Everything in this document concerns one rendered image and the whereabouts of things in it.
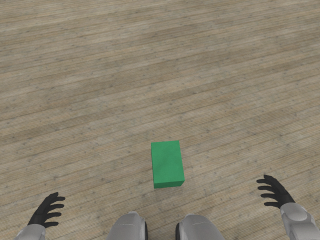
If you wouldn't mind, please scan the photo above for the carton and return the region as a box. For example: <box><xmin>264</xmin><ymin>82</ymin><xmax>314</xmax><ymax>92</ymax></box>
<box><xmin>151</xmin><ymin>140</ymin><xmax>185</xmax><ymax>189</ymax></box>

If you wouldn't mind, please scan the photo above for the left robot thigh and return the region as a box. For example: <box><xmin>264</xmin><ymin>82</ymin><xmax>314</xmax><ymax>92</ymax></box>
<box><xmin>105</xmin><ymin>213</ymin><xmax>145</xmax><ymax>240</ymax></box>

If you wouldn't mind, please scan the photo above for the right robot forearm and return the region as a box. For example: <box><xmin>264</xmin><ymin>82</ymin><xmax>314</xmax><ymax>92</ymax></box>
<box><xmin>280</xmin><ymin>202</ymin><xmax>320</xmax><ymax>240</ymax></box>

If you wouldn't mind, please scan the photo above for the robot right hand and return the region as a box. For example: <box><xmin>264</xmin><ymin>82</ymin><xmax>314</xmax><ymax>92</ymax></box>
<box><xmin>256</xmin><ymin>174</ymin><xmax>296</xmax><ymax>209</ymax></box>

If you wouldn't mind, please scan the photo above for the robot thigh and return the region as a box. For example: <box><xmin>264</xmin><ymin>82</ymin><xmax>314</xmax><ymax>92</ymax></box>
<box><xmin>179</xmin><ymin>214</ymin><xmax>225</xmax><ymax>240</ymax></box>
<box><xmin>105</xmin><ymin>213</ymin><xmax>145</xmax><ymax>240</ymax></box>

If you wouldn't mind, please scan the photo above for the robot left hand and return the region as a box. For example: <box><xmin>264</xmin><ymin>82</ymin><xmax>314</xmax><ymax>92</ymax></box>
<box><xmin>27</xmin><ymin>192</ymin><xmax>66</xmax><ymax>228</ymax></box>

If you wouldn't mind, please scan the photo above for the left robot forearm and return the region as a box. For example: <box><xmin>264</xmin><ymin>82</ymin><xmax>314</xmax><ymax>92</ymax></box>
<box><xmin>13</xmin><ymin>224</ymin><xmax>46</xmax><ymax>240</ymax></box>

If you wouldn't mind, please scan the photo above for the right robot thigh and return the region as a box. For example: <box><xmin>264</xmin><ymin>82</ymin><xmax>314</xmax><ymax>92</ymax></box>
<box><xmin>179</xmin><ymin>214</ymin><xmax>225</xmax><ymax>240</ymax></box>

